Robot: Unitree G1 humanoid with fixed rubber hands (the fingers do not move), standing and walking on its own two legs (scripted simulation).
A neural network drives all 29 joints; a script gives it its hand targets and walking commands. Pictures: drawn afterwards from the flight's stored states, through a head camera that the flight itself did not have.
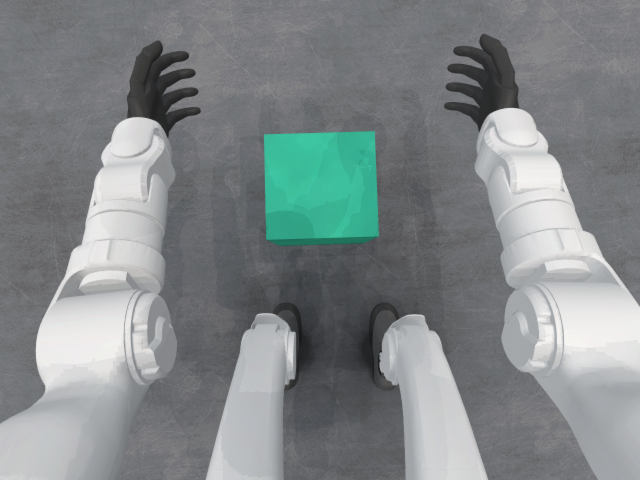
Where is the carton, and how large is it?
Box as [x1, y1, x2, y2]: [264, 131, 378, 245]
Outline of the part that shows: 374,131 264,134 266,239 279,245 360,243 378,236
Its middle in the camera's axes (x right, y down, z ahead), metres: +0.00 -0.09 +0.85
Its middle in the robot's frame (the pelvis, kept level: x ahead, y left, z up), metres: +0.49 +0.03 -0.51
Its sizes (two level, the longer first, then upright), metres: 0.210 0.200 0.250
